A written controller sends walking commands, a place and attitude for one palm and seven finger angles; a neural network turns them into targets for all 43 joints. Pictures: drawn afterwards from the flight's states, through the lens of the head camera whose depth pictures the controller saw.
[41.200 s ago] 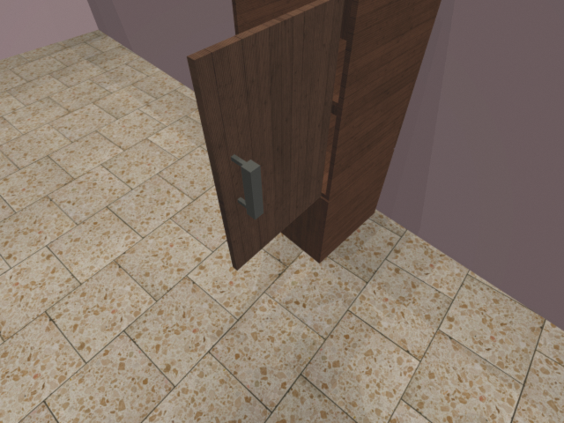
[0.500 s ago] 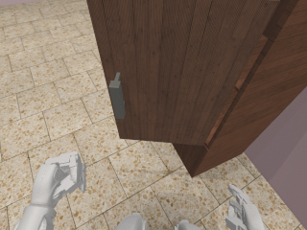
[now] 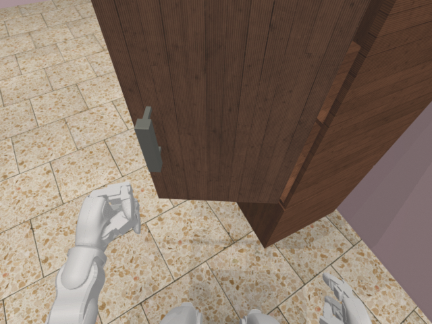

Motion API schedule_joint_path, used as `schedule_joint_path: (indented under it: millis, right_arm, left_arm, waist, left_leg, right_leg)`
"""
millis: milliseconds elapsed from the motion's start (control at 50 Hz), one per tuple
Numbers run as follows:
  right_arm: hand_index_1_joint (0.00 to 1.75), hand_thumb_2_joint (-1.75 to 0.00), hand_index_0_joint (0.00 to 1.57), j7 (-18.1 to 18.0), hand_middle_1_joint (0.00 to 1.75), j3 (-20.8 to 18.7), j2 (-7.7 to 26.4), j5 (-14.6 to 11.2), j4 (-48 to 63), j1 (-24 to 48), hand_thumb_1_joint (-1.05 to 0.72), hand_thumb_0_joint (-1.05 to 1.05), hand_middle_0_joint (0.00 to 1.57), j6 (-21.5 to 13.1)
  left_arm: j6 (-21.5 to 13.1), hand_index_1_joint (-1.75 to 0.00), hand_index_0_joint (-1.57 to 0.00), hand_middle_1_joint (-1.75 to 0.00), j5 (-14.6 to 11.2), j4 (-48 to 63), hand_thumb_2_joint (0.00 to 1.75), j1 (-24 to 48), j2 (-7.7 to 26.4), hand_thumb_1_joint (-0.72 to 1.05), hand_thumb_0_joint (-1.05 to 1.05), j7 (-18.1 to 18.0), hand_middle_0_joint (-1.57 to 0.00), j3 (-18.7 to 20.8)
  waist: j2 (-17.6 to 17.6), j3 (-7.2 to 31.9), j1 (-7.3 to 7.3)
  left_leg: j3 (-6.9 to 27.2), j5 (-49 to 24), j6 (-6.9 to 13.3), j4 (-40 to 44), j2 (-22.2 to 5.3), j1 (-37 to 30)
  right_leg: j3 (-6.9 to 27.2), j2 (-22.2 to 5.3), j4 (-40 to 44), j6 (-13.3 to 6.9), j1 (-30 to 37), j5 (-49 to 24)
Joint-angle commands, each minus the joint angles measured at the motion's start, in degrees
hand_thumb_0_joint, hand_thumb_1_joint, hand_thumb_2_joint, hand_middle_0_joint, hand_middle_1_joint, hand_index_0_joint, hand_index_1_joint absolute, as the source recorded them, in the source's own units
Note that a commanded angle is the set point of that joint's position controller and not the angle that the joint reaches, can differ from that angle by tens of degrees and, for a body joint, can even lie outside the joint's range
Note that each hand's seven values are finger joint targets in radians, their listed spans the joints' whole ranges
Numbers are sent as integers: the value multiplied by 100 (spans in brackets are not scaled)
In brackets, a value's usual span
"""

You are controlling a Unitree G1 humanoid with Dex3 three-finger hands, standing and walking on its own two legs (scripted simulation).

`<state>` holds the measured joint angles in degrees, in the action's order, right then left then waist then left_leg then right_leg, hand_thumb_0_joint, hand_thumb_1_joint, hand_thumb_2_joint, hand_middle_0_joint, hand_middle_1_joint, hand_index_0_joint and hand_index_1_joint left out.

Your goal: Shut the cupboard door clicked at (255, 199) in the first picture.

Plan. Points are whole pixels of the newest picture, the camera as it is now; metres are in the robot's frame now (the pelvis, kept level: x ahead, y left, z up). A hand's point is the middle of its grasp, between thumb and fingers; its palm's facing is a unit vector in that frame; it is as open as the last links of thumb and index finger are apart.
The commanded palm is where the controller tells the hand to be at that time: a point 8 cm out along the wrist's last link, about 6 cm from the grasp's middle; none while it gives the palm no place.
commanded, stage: bring the fist close to the handle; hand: left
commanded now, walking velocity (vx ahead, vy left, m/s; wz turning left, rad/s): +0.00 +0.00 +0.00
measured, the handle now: (152, 140) +0.46 +0.16 +0.05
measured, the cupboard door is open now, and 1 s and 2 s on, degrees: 61 61 44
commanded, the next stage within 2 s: push the door shut along its arc in 0.86 s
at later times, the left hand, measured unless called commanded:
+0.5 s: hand (166, 182) +0.36 +0.12 +0.05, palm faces -0.02 -1.00 -0.01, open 3.1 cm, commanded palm +0.33 +0.17 +0.05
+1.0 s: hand (160, 187) +0.35 +0.12 +0.06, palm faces -0.01 -1.00 -0.01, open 3.1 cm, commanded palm +0.33 +0.17 +0.05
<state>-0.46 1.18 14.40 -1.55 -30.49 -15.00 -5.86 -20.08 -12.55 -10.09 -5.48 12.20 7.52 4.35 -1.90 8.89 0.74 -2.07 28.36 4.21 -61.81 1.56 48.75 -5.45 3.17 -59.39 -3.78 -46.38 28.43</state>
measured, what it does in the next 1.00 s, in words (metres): stands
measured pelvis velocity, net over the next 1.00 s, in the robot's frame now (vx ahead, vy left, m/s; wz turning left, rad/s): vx -0.01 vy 0.00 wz -0.01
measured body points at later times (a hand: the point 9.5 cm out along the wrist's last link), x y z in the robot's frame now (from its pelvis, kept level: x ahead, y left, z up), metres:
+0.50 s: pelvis +0.00 +0.00 +0.00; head +0.06 +0.00 +0.45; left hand +0.35 +0.17 +0.06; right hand +0.13 -0.25 -0.11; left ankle +0.02 +0.07 -0.66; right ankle +0.01 -0.08 -0.66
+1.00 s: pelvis -0.01 +0.00 +0.00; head +0.05 -0.01 +0.45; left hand +0.34 +0.18 +0.06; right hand +0.12 -0.26 -0.11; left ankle +0.02 +0.07 -0.66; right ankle +0.01 -0.08 -0.66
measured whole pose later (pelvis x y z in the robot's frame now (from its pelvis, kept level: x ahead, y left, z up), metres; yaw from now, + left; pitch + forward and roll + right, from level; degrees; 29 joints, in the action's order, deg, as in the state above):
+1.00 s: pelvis -0.01 +0.00 +0.00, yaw +0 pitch +15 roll -1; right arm 0.8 0.0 14.5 -1.3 -34.2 -14.6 -0.7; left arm -25.8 -9.4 -31.4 14.4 9.7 2.4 2.6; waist -1.6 7.9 1.5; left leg -2.8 26.2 3.9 -59.8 1.6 48.4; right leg -4.7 3.1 -58.5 -4.0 -46.7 26.6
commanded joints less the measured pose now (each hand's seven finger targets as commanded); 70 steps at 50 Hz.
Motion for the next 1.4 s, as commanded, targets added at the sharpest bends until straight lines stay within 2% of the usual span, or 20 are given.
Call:
schedule_joint_path:
  millis: [0,200,240,400,500,540,600,720,760,860,880,960,1040,1080,1120,1180,1240,1280,1340,1380]
  right_arm:
    - [30,-90,20,-17,30,-310,736,-42,713,190,-90,0,20,-237]
    - [30,-90,20,-2,30,-325,750,-28,493,121,-90,0,20,-62]
    - [30,-90,20,21,30,-328,734,-21,497,129,-90,0,20,-29]
    - [30,-90,20,92,30,-340,739,12,387,1,-90,0,20,158]
    - [30,-90,20,159,30,-380,738,30,400,-49,-90,0,20,230]
    - [30,-90,20,176,30,-374,741,35,414,-53,-90,0,20,277]
    - [30,-90,20,172,30,-357,739,35,401,-49,-90,0,20,327]
    - [30,-90,20,133,30,-376,719,27,383,-4,-90,0,20,324]
    - [30,-90,20,122,30,-370,704,16,350,42,-90,0,20,304]
    - [30,-90,20,97,30,-380,745,-7,319,45,-90,0,20,283]
    - [30,-90,20,91,30,-373,758,-10,331,53,-90,0,20,274]
    - [30,-90,20,105,30,-387,764,-9,319,28,-90,0,20,253]
    - [30,-90,20,82,30,-363,776,-4,226,-3,-90,0,20,273]
    - [30,-90,20,63,30,-365,820,-4,193,-50,-90,0,20,275]
    - [30,-90,20,62,30,-339,785,-12,137,-43,-90,0,20,284]
    - [30,-90,20,62,30,-343,841,-3,120,-160,-90,0,20,287]
    - [30,-90,20,103,30,-352,834,-10,65,-284,-90,0,20,285]
    - [30,-90,20,110,30,-367,896,-6,32,-413,-90,0,20,303]
    - [30,-90,20,134,30,-383,906,-17,-37,-527,-90,0,20,316]
    - [30,-90,20,126,30,-402,963,-2,-90,-641,-90,0,20,322]
  left_arm:
    - [-491,-150,-130,-150,12,1062,90,1272,515,90,0,-16,-130,172]
    - [-448,-150,-130,-150,214,262,90,2637,354,90,0,-356,-130,6]
    - [-481,-150,-130,-150,247,136,90,2683,298,90,0,-434,-130,-2]
    - [-551,-150,-130,-150,392,-625,90,3498,236,90,0,-640,-130,-6]
    - [-705,-150,-130,-150,452,-720,90,3335,195,90,0,-761,-130,61]
    - [-733,-150,-130,-150,425,-761,90,3270,246,90,0,-764,-130,109]
    - [-764,-150,-130,-150,449,-865,90,3384,279,90,0,-748,-130,101]
    - [-947,-150,-130,-150,367,-725,90,3384,362,90,0,-685,-130,204]
    - [-1008,-150,-130,-150,367,-696,90,3609,275,90,0,-616,-130,47]
    - [-982,-150,-130,-150,313,-909,90,3582,357,90,0,-487,-130,119]
    - [-971,-150,-130,-150,320,-831,90,3680,299,90,0,-468,-130,4]
    - [-934,-150,-130,-150,312,-904,90,3753,153,90,0,-488,-130,-96]
    - [-961,-150,-130,-150,409,-1222,90,4431,299,90,0,-457,-130,-66]
    - [-973,-150,-130,-150,421,-1369,90,4653,582,90,0,-444,-130,167]
    - [-956,-150,-130,-150,411,-1703,90,4994,473,90,0,-389,-130,88]
    - [-959,-150,-130,-150,388,-2037,90,5221,792,90,0,-300,-130,394]
    - [-950,-150,-130,-150,374,-2424,90,5603,560,90,0,-143,-130,216]
    - [-951,-150,-130,-150,376,-2653,90,5740,726,90,0,-54,-130,322]
    - [-977,-150,-130,-150,361,-2983,90,6212,607,90,0,76,-130,224]
    - [-1015,-150,-130,-150,381,-3137,90,6480,829,90,0,149,-130,361]
  waist:
    - [109,1537,89]
    - [136,1626,191]
    - [36,1737,129]
    - [353,1701,227]
    - [75,1973,64]
    - [334,1886,86]
    - [332,1659,125]
    - [373,1817,109]
    - [293,1686,193]
    - [315,1657,157]
    - [40,1674,192]
    - [185,1669,214]
    - [256,1563,352]
    - [155,1643,308]
    - [190,1633,396]
    - [53,1877,322]
    - [63,1965,426]
    - [93,2031,454]
    - [173,1895,571]
    - [126,2028,582]
  left_leg:
    - [535,-1764,-233,803,-165,-937]
    - [587,-1613,-247,867,-195,-1187]
    - [551,-1706,-270,883,-185,-1245]
    - [506,-1652,-247,874,-187,-1115]
    - [514,-1923,-298,937,-194,-1434]
    - [466,-1841,-273,944,-185,-1261]
    - [436,-1625,-249,977,-165,-1056]
    - [370,-1468,-210,941,-135,-993]
    - [355,-1319,-200,925,-133,-953]
    - [408,-1183,-216,970,-138,-964]
    - [433,-1224,-215,977,-149,-1106]
    - [507,-1282,-235,1009,-171,-1274]
    - [524,-1130,-224,946,-169,-1126]
    - [534,-1119,-229,923,-169,-1110]
    - [522,-1009,-227,890,-160,-1016]
    - [514,-1098,-231,858,-149,-999]
    - [558,-1294,-245,817,-161,-1111]
    - [596,-1375,-243,791,-181,-1124]
    - [611,-1274,-235,770,-180,-1059]
    - [621,-1294,-216,713,-172,-1019]
  right_leg:
    - [614,-189,716,207,997,-1887]
    - [562,-189,760,205,730,-1682]
    - [578,-195,748,200,807,-1778]
    - [631,-207,802,235,840,-1874]
    - [579,-184,749,188,869,-2008]
    - [615,-187,807,220,980,-2021]
    - [672,-201,856,229,1001,-1916]
    - [792,-230,934,254,1199,-1835]
    - [844,-248,987,275,1090,-1674]
    - [802,-240,1014,246,1003,-1429]
    - [788,-228,991,236,894,-1472]
    - [651,-206,952,220,745,-1471]
    - [684,-221,923,241,590,-1367]
    - [713,-204,893,220,598,-1341]
    - [733,-225,910,244,539,-1255]
    - [774,-203,858,221,641,-1346]
    - [699,-189,774,219,506,-1542]
    - [681,-170,730,205,460,-1587]
    - [658,-171,750,209,296,-1472]
    - [694,-167,716,196,303,-1473]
